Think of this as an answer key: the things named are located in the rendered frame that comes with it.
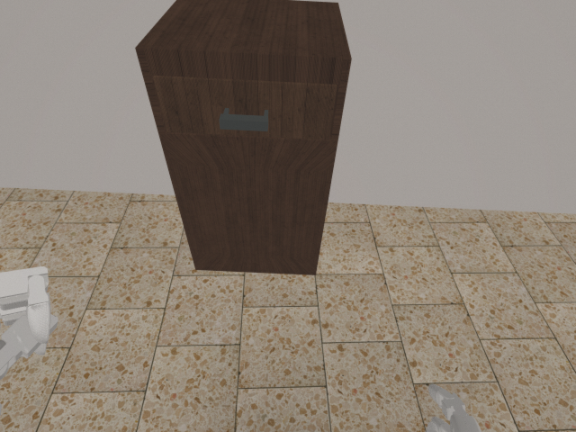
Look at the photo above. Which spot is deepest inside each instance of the handle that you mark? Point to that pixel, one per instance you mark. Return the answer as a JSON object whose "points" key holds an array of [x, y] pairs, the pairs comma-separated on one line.
{"points": [[243, 122]]}

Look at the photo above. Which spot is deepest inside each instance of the left robot hand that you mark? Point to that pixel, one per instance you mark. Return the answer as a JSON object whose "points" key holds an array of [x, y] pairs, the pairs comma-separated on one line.
{"points": [[24, 304]]}

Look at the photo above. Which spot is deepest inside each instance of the right robot hand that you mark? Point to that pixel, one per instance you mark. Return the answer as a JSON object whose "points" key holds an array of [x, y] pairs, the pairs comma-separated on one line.
{"points": [[454, 410]]}

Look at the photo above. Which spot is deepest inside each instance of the cabinet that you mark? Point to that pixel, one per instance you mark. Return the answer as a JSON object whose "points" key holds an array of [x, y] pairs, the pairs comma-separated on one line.
{"points": [[250, 204]]}

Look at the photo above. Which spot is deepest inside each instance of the drawer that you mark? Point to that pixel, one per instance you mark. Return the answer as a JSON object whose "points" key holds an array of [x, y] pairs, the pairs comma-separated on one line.
{"points": [[295, 110]]}

